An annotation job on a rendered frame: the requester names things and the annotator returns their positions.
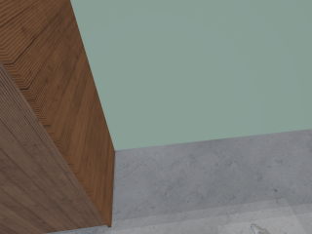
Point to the wardrobe door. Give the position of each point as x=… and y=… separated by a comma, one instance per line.
x=39, y=193

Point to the robot right hand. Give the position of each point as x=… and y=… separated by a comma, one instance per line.
x=258, y=230

